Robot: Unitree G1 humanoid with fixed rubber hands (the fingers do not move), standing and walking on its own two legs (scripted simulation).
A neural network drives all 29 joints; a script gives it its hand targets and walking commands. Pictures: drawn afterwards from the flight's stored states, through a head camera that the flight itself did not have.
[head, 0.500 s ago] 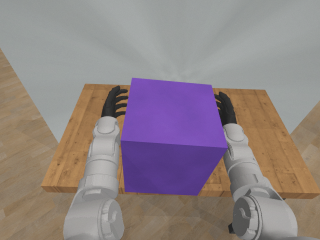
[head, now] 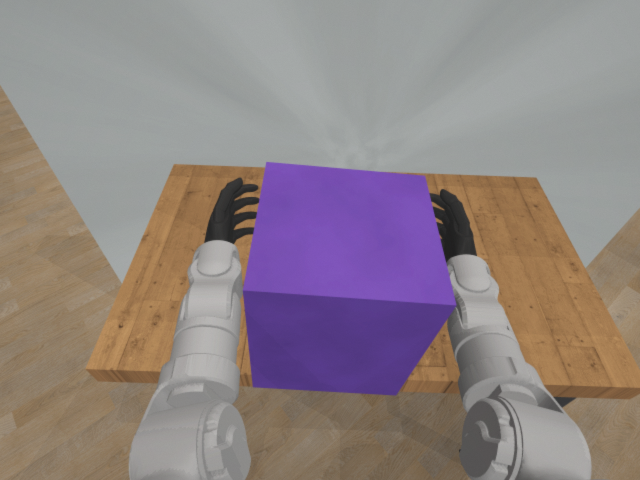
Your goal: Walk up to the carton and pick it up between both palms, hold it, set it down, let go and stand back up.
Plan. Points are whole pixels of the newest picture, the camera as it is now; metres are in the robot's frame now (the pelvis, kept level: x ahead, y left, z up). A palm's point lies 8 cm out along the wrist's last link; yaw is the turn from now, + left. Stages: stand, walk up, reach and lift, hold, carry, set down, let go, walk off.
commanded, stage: set down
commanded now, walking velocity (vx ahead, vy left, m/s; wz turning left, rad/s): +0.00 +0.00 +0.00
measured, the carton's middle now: (335, 286) +0.37 -0.01 +0.03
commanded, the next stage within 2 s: none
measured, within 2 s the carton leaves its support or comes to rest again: neither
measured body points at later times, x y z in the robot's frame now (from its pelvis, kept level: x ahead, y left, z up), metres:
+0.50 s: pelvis +0.00 +0.01 +0.00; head +0.01 +0.03 +0.45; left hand +0.41 +0.15 +0.09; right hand +0.40 -0.16 +0.08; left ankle +0.00 +0.13 -0.75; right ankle +0.00 -0.11 -0.75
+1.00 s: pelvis +0.00 +0.01 +0.00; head +0.02 +0.02 +0.45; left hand +0.41 +0.15 +0.08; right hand +0.40 -0.15 +0.08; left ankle +0.00 +0.13 -0.75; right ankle +0.00 -0.11 -0.75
